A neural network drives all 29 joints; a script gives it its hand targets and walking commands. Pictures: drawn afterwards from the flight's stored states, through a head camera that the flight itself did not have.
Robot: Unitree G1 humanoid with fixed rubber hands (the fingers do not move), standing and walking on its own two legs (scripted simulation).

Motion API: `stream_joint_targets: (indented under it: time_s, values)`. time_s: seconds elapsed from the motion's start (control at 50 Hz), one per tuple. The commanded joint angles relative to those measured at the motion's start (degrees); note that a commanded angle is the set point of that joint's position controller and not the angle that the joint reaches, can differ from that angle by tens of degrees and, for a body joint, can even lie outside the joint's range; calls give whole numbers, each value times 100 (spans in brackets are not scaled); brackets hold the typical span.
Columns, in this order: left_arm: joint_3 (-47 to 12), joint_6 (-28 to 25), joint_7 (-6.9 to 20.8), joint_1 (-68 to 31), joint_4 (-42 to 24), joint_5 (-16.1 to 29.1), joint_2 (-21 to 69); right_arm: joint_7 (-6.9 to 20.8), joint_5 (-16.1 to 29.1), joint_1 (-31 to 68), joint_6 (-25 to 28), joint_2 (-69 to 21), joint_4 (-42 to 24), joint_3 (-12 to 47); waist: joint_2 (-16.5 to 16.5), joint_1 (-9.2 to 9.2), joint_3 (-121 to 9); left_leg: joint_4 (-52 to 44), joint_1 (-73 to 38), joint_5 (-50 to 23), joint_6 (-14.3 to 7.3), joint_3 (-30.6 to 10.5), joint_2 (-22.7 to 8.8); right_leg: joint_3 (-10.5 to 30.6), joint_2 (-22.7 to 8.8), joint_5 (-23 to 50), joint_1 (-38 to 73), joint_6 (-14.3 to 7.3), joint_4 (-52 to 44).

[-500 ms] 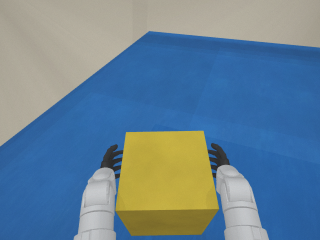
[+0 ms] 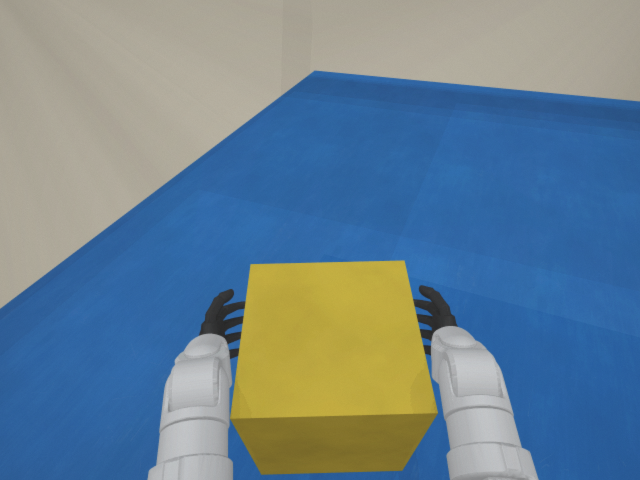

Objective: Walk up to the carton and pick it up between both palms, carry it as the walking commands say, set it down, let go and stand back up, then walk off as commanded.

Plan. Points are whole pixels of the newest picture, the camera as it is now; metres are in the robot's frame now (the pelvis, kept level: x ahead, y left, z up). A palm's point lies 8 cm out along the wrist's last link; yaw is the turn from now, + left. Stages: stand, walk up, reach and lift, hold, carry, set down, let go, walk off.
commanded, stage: reach and lift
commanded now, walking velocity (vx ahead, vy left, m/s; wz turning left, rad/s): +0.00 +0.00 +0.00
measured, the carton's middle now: (329, 372) +0.29 +0.00 -0.02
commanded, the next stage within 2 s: hold in 0.56 s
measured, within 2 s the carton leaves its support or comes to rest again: neither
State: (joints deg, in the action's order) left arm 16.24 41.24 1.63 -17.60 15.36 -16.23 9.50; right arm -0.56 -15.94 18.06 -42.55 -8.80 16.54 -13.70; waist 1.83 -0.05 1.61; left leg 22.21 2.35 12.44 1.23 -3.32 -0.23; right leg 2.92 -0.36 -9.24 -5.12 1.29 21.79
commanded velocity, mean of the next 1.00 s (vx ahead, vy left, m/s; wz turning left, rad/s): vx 0.00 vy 0.00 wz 0.00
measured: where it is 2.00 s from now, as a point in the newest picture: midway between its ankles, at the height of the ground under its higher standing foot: outside the picture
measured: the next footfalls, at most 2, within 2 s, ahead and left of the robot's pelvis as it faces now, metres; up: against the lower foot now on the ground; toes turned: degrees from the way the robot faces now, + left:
none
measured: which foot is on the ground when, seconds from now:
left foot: down 0.00-1.00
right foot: down 0.00-1.00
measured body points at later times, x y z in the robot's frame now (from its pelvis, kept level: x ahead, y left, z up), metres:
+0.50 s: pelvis +0.01 +0.00 +0.00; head -0.02 -0.01 +0.45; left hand +0.30 +0.15 +0.04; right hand +0.30 -0.15 +0.03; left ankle +0.01 +0.14 -0.74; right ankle +0.04 -0.13 -0.74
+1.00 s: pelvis -0.01 +0.00 +0.00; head -0.06 -0.01 +0.44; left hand +0.29 +0.15 +0.05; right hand +0.28 -0.16 +0.04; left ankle +0.01 +0.14 -0.74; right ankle +0.04 -0.13 -0.74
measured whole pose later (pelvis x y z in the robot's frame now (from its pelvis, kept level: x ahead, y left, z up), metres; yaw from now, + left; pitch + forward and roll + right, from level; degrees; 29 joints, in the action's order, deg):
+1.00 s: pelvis -0.01 +0.00 +0.00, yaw +0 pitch -8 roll +0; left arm 13.0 42.6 0.8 -15.6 13.5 -15.2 8.8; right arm -0.6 -15.2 15.0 -43.5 -8.7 13.6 -12.6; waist 1.1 -0.5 1.4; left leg 24.1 3.4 12.6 1.2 -3.3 -0.2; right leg 3.1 -0.2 -9.1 -6.0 1.3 23.2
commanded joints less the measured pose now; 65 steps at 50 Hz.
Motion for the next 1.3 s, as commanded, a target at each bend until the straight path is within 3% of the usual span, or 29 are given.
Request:
stream_joint_targets:
  time_s: [0.0, 0.1, 0.12, 0.18, 0.22, 0.24, 0.3, 0.38, 0.44, 0.46, 0.5, 0.58, 0.6, 0.62, 0.64, 0.76, 0.84, 0.86, 0.88, 0.92, 0.96, 0.98, 1.06, 1.08, 1.1, 1.12, 1.14, 1.18, 1.28]
  values:
    - [-3257, -118, 1245, -3209, -221, 1440, 4898, 1357, 1483, 3326, 229, -5361, -551, 3218, -511, 74, -1138, -496, 350, -587, -109, 38, 564, -24, 571, 631, 610, -23, -292]
    - [-3480, -26, 1247, -3013, -304, 1398, 4901, 1306, 1521, 2964, 233, -5146, -578, 3101, 140, -31, -1338, -507, 260, -393, -49, 96, 582, -2, 538, 368, 628, -75, -327]
    - [-3208, 0, 1234, -2786, -17, 1311, 4814, 1277, 1409, 3031, 213, -5081, -518, 3082, -278, 12, -1289, -511, 294, -461, -79, 34, 569, -21, 548, 501, 762, -63, -381]
    - [-3597, -137, 1233, -2967, -563, 1577, 4901, 1322, 1569, 2857, 231, -5255, -648, 3259, -441, -68, -1514, -452, 34, -956, -80, 0, 528, -57, 588, 883, 652, -31, -291]
    - [-3650, -36, 1193, -2539, -696, 1480, 4856, 1314, 1564, 2416, 211, -5197, -917, 3404, -72, -13, -1677, -515, 126, -1381, -18, 67, 648, -35, 565, 1671, 1052, -38, -292]
    - [-3658, -75, 1171, -2679, -855, 1572, 4722, 1290, 1551, 2512, 194, -5248, -879, 3408, -472, 64, -1880, -495, 10, -1391, -64, 38, 589, -7, 584, 1614, 1033, 22, -256]
    - [-3442, -25, 1107, -2114, -724, 1320, 4536, 1251, 1645, 2259, 181, -5143, -988, 3462, -174, 168, -1640, -546, 219, -1473, -45, 59, 664, 74, 498, 2036, 1136, 3, -285]
    - [-3563, 49, 1130, -2270, -736, 1414, 4750, 1291, 1618, 2310, 145, -5117, -1074, 3395, 104, 108, -1242, -583, 322, -918, -57, 77, 630, -6, 571, 946, 793, -73, -386]
    - [-3821, -61, 1108, -2074, -944, 1569, 4859, 1338, 1675, 2298, 210, -5124, -1188, 3573, -252, 72, -1663, -457, -67, -1588, -50, -7, 607, 35, 581, 1619, 899, -32, -324]
    - [-3886, -69, 1124, -2298, -1110, 1616, 4962, 1313, 1670, 2327, 249, -5123, -1359, 3571, 143, 24, -1753, -420, -16, -1476, -28, 3, 576, 48, 615, 1363, 816, -104, -250]
    - [-3837, -16, 1056, -2002, -1105, 1585, 4816, 1346, 1560, 1933, 153, -4971, -1201, 3442, -172, 23, -1498, -533, 121, -1705, -22, -60, 497, -1, 657, 1442, 843, -75, -298]
    - [-3921, 94, 1031, -1809, -939, 1573, 4871, 1344, 1623, 2031, 147, -4951, -1385, 3571, 8, -16, -1456, -576, 159, -1238, -39, 58, 606, -23, 602, 1288, 941, -84, -361]
    - [-3774, 80, 1045, -1694, -864, 1596, 4887, 1333, 1626, 2184, 149, -4817, -1538, 3607, -339, -16, -1432, -552, 34, -1190, -59, -46, 542, -24, 617, 1022, 757, -104, -390]
    - [-3927, 27, 1057, -1859, -1065, 1630, 4949, 1358, 1650, 1939, 153, -4974, -1395, 3634, 6, -19, -1176, -583, 160, -1292, -34, 13, 550, -14, 627, 1130, 702, -119, -369]
    - [-3716, 67, 1043, -1744, -832, 1490, 4772, 1375, 1612, 2213, 112, -4916, -1277, 3468, -217, 107, -1341, -626, 135, -977, -86, 25, 578, -30, 611, 845, 715, -76, -457]
    - [-3763, 30, 1146, -2251, -869, 1659, 4941, 1411, 1611, 2481, 145, -5079, -1360, 3522, -344, -38, -960, -581, 444, -492, -111, -50, 514, -67, 628, 451, 579, -131, -346]
    - [-3871, -39, 1170, -2697, -754, 1663, 5020, 1423, 1629, 2695, 184, -5263, -924, 3439, -224, -114, -1220, -494, 374, -22, -106, 14, 518, -80, 596, -27, 483, -141, -272]
    - [-3921, -65, 1171, -2952, -855, 1636, 4984, 1460, 1649, 2632, 193, -5230, -768, 3289, 150, -133, -1303, -493, 491, 39, -68, 22, 546, -64, 583, -8, 475, -189, -267]
    - [-3655, -53, 1157, -2806, -687, 1488, 4869, 1475, 1691, 2876, 166, -5235, -705, 3291, 132, 60, -1296, -541, 572, 109, -97, 14, 565, -61, 573, -103, 537, -148, -273]
    - [-3518, 22, 1175, -2693, -309, 1415, 5004, 1488, 1617, 2785, 124, -5122, -614, 3189, 154, 18, -940, -569, 775, 527, -113, 89, 554, -76, 557, -457, 538, -142, -317]
    - [-3299, -9, 1189, -2653, -78, 1345, 4924, 1509, 1593, 3165, 113, -5141, -502, 3146, -418, 6, -1108, -543, 561, 499, -169, -9, 512, -106, 532, -553, 334, -86, -352]
    - [-3492, -37, 1243, -2786, -274, 1465, 4992, 1497, 1647, 2895, 145, -5324, -541, 3259, 33, -3, -1012, -509, 629, 474, -133, 96, 560, -42, 547, -440, 427, -128, -317]
    - [-3521, -46, 1261, -3050, -328, 1528, 5111, 1499, 1620, 2982, 167, -5442, -558, 3285, -71, 15, -1138, -438, 641, -26, -128, 82, 563, -85, 561, -21, 457, -119, -222]
    - [-3611, -82, 1246, -2889, -352, 1541, 5126, 1499, 1674, 3050, 172, -5372, -684, 3353, -388, 5, -1330, -508, 563, -33, -157, -12, 488, -116, 588, 6, 566, -89, -215]
    - [-3677, -37, 1248, -2881, -454, 1489, 5090, 1492, 1692, 2878, 171, -5389, -617, 3297, 68, 12, -1412, -451, 577, -160, -93, 71, 603, -90, 542, 211, 672, -91, -227]
    - [-3788, -43, 1224, -2969, -563, 1716, 5016, 1458, 1634, 2850, 154, -5230, -699, 3454, -626, 112, -2355, 817, 872, -818, -52, 25, -441, 390, -973, 1361, 20, -296, 254]
    - [-3734, -5, 1200, -2710, -512, 1564, 4819, 1384, 1676, 2881, 111, -5146, -690, 3580, -819, 111, -2019, 973, 990, -293, 22, 94, -301, 502, -1030, 1110, -304, -363, 193]
    - [-3843, 143, 1134, -2402, -544, 1727, 5071, 1307, 1883, 2977, 40, -5079, -1174, 3757, -497, 83, -2364, 953, 912, -396, -107, 2, -389, 461, -1100, 852, -710, -384, 379]
    - [-4304, 515, 799, -3718, -1458, 2212, 4778, 1019, 2210, 3721, -361, -5100, -1324, 3881, -453, 25, -2150, 1093, 1437, -526, -244, -183, -388, 230, -984, 385, -1290, -280, 909]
